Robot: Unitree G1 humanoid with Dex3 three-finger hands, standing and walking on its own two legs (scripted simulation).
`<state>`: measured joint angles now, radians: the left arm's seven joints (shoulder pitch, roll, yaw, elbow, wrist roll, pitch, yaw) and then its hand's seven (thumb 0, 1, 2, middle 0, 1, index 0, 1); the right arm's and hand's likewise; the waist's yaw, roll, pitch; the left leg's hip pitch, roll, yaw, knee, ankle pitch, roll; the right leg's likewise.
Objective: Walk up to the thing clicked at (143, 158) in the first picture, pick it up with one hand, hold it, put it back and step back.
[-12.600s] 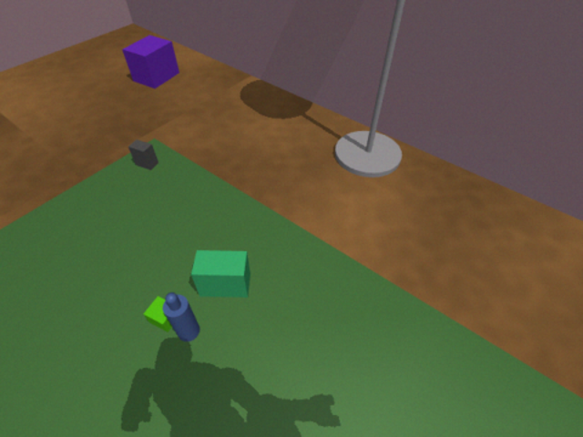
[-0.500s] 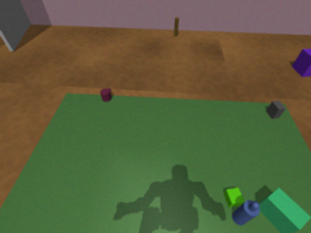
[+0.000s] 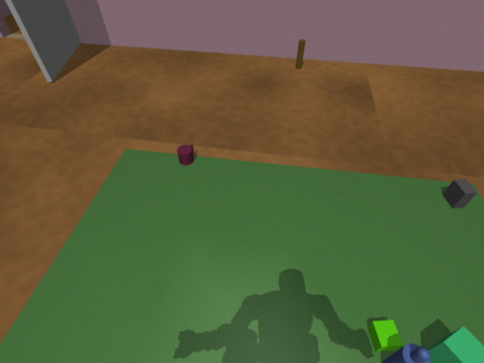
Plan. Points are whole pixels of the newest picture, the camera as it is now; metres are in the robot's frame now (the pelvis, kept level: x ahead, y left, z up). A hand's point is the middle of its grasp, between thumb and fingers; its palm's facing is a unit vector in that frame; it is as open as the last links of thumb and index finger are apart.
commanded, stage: walk up
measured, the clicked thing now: (459, 193) +1.09 -1.10 -0.71
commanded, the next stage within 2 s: none
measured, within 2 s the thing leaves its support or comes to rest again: neither
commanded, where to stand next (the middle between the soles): +1.19 -0.05 m, yaw -1 degrees
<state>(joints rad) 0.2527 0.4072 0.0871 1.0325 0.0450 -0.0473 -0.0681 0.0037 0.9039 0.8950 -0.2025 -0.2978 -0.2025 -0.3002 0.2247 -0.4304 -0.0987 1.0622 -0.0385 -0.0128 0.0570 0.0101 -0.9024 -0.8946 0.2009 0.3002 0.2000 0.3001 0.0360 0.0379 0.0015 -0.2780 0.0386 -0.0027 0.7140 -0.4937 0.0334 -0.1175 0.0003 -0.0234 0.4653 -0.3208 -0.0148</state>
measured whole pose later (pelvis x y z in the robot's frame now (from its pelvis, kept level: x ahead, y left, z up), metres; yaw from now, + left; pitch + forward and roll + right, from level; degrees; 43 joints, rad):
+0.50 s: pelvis +0.22 +0.02 -0.01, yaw -3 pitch -2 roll +2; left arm 0.13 0.41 0.04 0.94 0.01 -0.01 -0.10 0.01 0.91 0.90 -0.20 -0.30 -0.20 -0.30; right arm 0.38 -0.38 -0.08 0.93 -0.01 -0.06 0.04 0.01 -0.90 -0.89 0.20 0.30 0.20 0.30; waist -0.05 -0.04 0.09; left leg 0.15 -0.02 0.11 0.34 -0.45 0.00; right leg -0.48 -0.05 -0.06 0.57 -0.09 -0.05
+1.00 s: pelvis +0.49 +0.00 -0.01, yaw -1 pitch -1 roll -3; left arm 0.33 0.43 0.07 0.88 0.01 -0.07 -0.06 0.01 0.90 0.90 -0.20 -0.30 -0.20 -0.30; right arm 0.25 -0.42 -0.08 0.89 -0.03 -0.04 0.08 0.01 -0.90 -0.89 0.20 0.30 0.20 0.30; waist 0.05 0.02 0.07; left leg -0.46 0.10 0.04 0.55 -0.11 0.01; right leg 0.01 0.04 -0.11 0.43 -0.42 -0.03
